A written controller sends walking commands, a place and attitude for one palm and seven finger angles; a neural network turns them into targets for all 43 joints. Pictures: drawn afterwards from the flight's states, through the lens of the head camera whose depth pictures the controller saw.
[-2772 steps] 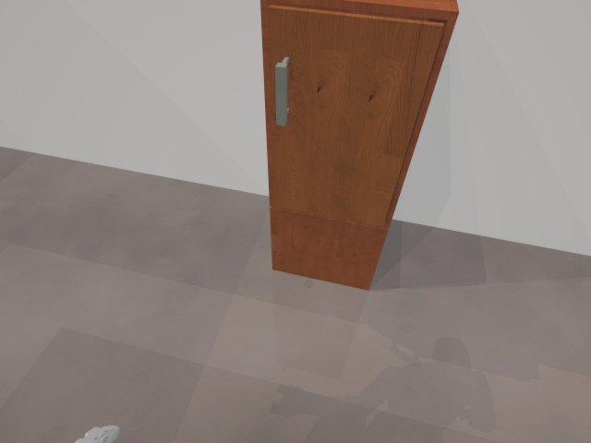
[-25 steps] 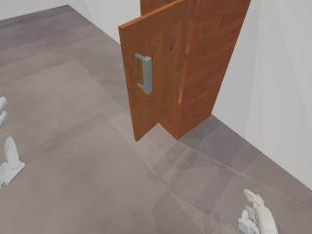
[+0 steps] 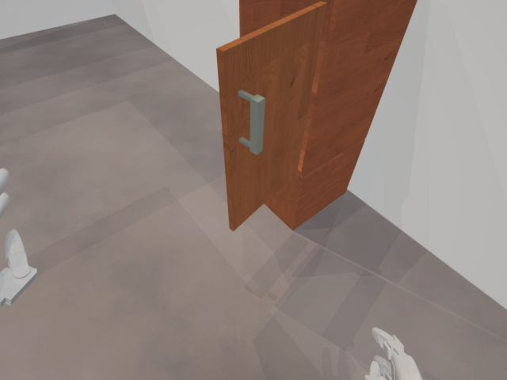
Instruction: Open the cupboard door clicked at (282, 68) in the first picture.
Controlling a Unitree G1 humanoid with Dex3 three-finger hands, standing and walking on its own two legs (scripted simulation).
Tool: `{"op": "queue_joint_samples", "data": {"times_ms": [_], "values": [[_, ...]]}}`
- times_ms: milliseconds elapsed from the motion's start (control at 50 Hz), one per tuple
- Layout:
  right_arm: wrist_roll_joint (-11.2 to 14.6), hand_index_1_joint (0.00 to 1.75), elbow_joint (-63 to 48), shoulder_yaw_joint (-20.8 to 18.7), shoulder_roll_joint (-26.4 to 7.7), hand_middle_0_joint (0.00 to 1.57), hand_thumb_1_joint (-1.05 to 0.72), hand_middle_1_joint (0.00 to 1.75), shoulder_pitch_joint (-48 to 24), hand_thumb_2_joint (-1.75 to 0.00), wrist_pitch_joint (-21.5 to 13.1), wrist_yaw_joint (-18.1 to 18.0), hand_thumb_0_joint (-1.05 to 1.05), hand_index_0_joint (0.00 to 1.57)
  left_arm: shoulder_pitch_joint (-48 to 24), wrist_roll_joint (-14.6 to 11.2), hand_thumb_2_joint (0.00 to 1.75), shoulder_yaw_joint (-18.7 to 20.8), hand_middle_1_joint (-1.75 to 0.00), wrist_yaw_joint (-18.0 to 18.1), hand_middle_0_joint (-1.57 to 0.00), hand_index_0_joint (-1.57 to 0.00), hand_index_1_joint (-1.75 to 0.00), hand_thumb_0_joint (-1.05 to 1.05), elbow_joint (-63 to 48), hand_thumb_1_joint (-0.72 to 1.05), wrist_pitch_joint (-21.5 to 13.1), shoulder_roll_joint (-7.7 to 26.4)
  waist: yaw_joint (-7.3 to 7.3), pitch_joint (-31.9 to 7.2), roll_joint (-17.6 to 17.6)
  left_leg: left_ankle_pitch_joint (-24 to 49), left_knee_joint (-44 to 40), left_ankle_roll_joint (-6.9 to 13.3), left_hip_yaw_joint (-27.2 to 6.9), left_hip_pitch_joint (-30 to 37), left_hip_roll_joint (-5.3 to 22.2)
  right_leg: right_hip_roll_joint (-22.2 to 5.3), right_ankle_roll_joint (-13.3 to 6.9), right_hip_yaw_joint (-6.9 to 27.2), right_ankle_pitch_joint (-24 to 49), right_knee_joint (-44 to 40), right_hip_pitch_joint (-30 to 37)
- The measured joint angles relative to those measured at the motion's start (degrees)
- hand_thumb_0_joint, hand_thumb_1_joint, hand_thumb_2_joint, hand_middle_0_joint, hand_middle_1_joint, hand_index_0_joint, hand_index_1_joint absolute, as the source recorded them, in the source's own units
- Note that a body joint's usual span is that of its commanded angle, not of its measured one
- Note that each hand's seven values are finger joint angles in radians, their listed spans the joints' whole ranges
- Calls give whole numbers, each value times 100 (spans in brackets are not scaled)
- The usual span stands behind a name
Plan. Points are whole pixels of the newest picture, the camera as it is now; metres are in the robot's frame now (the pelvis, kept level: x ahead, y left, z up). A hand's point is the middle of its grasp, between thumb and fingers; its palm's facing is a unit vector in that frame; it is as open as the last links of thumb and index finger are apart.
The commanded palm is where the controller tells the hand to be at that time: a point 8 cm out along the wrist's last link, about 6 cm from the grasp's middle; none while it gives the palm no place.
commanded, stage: stop stepping back and stand still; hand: left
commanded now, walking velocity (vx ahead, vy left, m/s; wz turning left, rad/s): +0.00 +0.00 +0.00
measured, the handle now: (250, 122) +0.63 +0.05 +0.05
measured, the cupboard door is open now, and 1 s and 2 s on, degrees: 100 100 100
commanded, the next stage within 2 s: let the arm hang, fingers relaxed in 0.10 s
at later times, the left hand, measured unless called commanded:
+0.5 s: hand out of the picture +0.05 +0.17 -0.17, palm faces -0.02 -0.98 -0.18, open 7.4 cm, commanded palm none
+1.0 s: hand out of the picture -0.02 +0.16 -0.18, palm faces +0.07 -0.98 -0.21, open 7.4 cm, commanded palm none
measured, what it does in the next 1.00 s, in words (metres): stands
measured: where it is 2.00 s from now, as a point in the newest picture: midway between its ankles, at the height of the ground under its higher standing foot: outside the picture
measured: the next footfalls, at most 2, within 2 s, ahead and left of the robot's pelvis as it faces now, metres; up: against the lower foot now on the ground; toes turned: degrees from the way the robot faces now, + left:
none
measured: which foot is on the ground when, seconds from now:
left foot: down 0.00-1.00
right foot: down 0.00-1.00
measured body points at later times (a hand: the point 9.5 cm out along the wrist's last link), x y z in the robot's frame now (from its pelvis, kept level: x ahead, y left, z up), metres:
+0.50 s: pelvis -0.01 +0.00 -0.01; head +0.01 +0.01 +0.44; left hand +0.05 +0.22 -0.16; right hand +0.06 -0.26 -0.15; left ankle +0.04 +0.10 -0.74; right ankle +0.00 -0.10 -0.74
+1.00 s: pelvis +0.00 -0.01 +0.00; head +0.01 -0.02 +0.45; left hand -0.02 +0.21 -0.16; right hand -0.02 -0.20 -0.17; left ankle +0.04 +0.10 -0.74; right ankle +0.00 -0.10 -0.74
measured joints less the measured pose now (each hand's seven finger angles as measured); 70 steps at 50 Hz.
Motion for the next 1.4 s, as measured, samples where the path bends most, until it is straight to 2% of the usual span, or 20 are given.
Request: {"op": "queue_joint_samples", "data": {"times_ms": [200, 220, 240, 280, 340, 400, 480, 520, 560, 660, 800, 960, 1100, 1400], "values": [[14, 30, 48, -108, -126, 20, -91, 30, -35, -89, -28, -22, 1, 20, -73, 53, 90, -229, -30, -15, -21, -21, -30, 2, 228, 89, 138, -181, -33, -12, -23, 43, -43, 48, 14, 15, -30, -26, 41, 13, 63, -63, 24], [16, 30, 171, -136, -188, 20, -91, 30, -62, -89, -161, 88, 1, 20, -214, 157, 90, -346, -30, -98, -21, -21, -30, 2, 503, 89, 17, -134, -34, -65, 9, 27, 49, 56, -18, -106, -41, -45, 42, -30, 22, 45, -85], [18, 30, 342, -161, -300, 20, -91, 30, -129, -89, -190, 219, 1, 20, -498, 245, 90, -563, -30, -257, -21, -20, -30, 2, 1028, 89, 27, -87, -3, -112, 68, -6, 185, 74, -47, -241, -68, -82, 45, -66, -50, 223, -224], [0, 30, 662, -173, -535, 20, -91, 30, -336, -89, -9, 389, 1, 20, -1080, 337, 90, -1046, -30, -545, -21, -20, -30, 1, 2350, 89, 418, -131, 34, -164, 220, -91, 435, 117, -47, -442, -123, -162, 59, -75, -217, 611, -479], [-71, 30, 1001, -182, -700, 20, -91, 30, -587, -89, 244, 460, 1, 20, -1604, 430, 90, -1643, -30, -794, -20, -20, -30, 1, 4370, 90, 1002, -408, -64, -133, 356, -192, 674, 166, 17, -588, -178, -248, 80, -15, -399, 1043, -724], [-109, 30, 1226, -166, -642, 20, -91, 30, -558, -89, 393, 475, 1, 20, -1727, 467, 90, -2072, -30, -909, -20, -20, -30, 1, 5852, 90, 1272, -753, -174, -28, 246, -202, 703, 138, 46, -565, -183, -260, 55, 14, -465, 1165, -751], [-142, 30, 1603, -108, -392, 20, -91, 30, -246, -89, 588, 464, 1, 20, -1635, 424, 90, -2392, -30, -914, -20, -20, -30, 2, 7157, 90, 1363, -1197, -211, 129, -122, -180, 650, 61, -19, -466, -160, -230, -22, -48, -483, 1123, -637], [-147, 30, 1837, -83, -240, 20, -91, 30, -53, -89, 662, 444, 1, 20, -1581, 391, 90, -2337, -30, -798, -21, -20, -30, 1, 7634, 94, 1343, -1310, -175, 188, -264, -163, 608, 24, -84, -423, -129, -187, -48, -110, -450, 1017, -549], [-143, 30, 2078, -60, -105, 20, -91, 30, 122, -89, 722, 419, 1, 20, -1529, 365, 90, -2313, -30, -788, -21, -20, -30, 1, 8012, 97, 1296, -1263, -120, 231, -331, -132, 542, -11, -149, -376, -97, -141, -77, -171, -393, 870, -451], [-124, 30, 2520, -91, 87, 20, -91, 30, 395, -89, 809, 350, 1, 20, -1343, 323, 90, -2310, -30, -813, -21, -20, -30, 1, 8694, 96, 1195, -1273, -42, 264, -181, -69, 393, -43, -225, -270, -53, -68, -108, -239, -252, 540, -248], [-104, 30, 2808, -127, 289, 20, -91, 30, 489, -89, 767, 304, 1, 20, -1214, 311, 90, -2282, -30, -759, -20, -20, -30, 1, 9213, 92, 1130, -1367, -65, 200, 67, -39, 230, -32, -168, -97, -63, -72, -92, -180, -215, 402, -108], [-111, 30, 2961, -106, 499, 20, -91, 30, 453, -89, 693, 276, 0, 20, -1398, 304, 90, -2264, -30, -707, -20, -20, -30, 1, 9289, 91, 1064, -1531, -85, 95, 85, -53, 124, -28, -102, 37, -92, -105, -79, -113, -271, 414, -47], [-112, 30, 3008, -113, 546, 20, -91, 30, 407, -89, 633, 245, 0, 20, -1616, 312, 90, -2271, -30, -697, -20, -20, -30, 1, 9221, 91, 1010, -1712, -92, 60, 8, -69, 49, -34, -85, 113, -115, -125, -74, -94, -316, 402, -5], [-99, 30, 3045, -145, 415, 20, -91, 30, 291, -89, 601, 193, 0, 20, -1536, 304, 90, -2250, -30, -689, -20, -20, -30, 1, 9320, 91, 984, -1695, -64, 121, -24, -138, -61, -76, -89, 304, -94, -89, -93, -88, -350, 225, 214]]}}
